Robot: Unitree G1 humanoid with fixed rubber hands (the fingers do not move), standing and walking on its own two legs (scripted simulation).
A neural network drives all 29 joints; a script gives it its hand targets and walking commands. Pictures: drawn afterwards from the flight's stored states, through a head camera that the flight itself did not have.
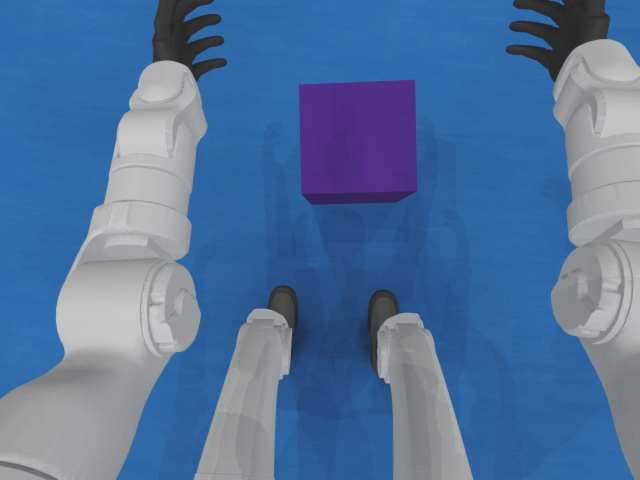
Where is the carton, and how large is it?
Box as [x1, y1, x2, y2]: [299, 80, 416, 204]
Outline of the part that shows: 414,80 299,85 301,193 311,204 391,202 397,201 416,190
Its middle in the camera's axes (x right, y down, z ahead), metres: +0.07 -0.19 +0.83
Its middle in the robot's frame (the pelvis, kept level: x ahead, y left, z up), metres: +0.54 -0.03 -0.53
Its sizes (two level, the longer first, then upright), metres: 0.210 0.200 0.250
